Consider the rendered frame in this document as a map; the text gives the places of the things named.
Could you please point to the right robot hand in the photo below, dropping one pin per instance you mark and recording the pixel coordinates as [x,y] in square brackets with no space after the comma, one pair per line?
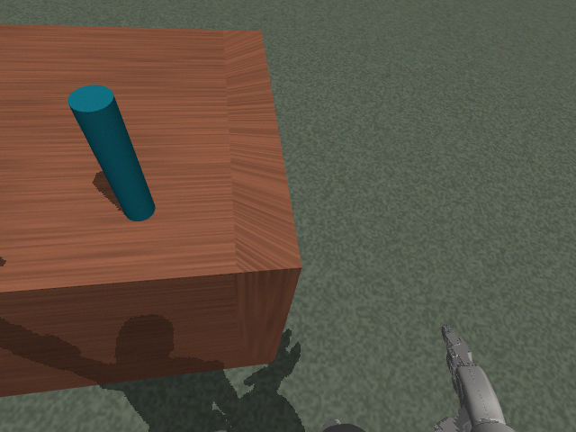
[479,403]

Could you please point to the can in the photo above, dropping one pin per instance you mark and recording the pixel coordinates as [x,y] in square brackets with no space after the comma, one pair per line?
[99,118]

